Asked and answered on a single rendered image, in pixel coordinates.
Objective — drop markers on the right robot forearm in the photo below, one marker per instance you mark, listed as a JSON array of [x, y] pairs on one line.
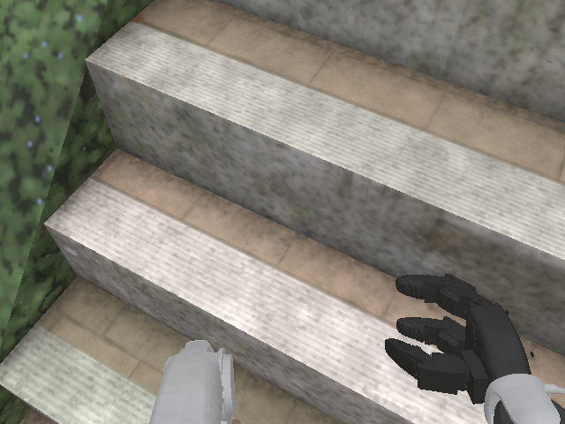
[[521, 399]]

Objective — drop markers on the right robot hand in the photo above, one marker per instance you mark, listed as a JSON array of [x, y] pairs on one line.
[[487, 348]]

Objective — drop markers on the left robot thigh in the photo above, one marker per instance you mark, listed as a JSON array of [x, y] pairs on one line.
[[197, 388]]

